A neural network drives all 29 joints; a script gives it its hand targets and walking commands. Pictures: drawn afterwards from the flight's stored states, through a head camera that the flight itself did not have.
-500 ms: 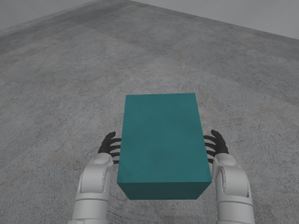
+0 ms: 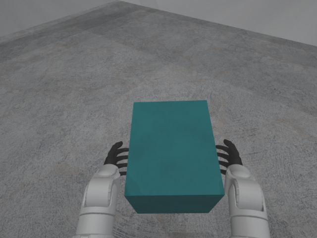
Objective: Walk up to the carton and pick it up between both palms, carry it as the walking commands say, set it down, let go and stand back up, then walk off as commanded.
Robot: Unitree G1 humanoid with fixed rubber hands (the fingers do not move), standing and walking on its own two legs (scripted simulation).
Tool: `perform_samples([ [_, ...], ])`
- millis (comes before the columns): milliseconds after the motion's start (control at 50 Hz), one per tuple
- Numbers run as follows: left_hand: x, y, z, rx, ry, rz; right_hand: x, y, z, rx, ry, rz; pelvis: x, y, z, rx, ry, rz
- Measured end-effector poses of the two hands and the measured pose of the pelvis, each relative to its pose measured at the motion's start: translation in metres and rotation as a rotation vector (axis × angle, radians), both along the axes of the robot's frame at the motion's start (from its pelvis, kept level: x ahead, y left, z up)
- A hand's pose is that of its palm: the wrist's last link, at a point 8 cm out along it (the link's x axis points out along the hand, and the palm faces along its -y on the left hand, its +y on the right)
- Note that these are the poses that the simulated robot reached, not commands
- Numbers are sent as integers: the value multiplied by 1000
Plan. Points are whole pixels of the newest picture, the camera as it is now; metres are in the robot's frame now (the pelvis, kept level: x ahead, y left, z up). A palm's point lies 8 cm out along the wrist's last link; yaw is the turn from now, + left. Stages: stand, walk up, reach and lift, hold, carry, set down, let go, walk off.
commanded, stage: carry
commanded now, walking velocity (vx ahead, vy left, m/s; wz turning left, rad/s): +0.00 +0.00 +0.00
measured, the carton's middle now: (171, 158) +0.37 -0.01 -0.04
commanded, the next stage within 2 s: hold in 1.34 s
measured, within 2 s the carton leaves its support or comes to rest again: neither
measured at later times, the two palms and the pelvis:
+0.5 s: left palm (110, 175) +0.27 +0.14 +0.04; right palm (235, 172) +0.28 -0.16 +0.05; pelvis -0.01 +0.00 +0.00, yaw +0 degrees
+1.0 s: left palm (105, 175) +0.27 +0.16 +0.04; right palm (229, 173) +0.28 -0.15 +0.04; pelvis -0.01 +0.01 +0.00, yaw +0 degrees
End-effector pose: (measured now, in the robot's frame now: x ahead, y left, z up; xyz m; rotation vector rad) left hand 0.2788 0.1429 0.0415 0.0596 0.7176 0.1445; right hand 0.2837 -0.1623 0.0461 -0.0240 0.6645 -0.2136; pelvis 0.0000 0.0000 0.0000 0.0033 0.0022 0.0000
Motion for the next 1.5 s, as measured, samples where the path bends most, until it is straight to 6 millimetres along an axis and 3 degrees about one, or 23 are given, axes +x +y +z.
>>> perform_samples([
  [540,-14,-1,-1,-4,20,6,-10,-1,1,-6,20,3,-10,-3,0,-7,-12,0],
  [720,-12,3,1,-23,8,11,-8,4,6,-9,8,-8,-10,2,0,-10,-4,-2],
  [960,-13,13,-6,-20,28,15,-7,12,-3,-13,31,15,-8,9,0,-9,-1,-5],
  [1360,-8,8,-3,-21,1,9,-7,7,0,-5,9,-1,-4,7,0,-5,10,-4],
  [1500,-2,0,-10,-26,-10,-37,-15,-1,-1,-60,8,10,-1,6,8,19,-82,-139],
])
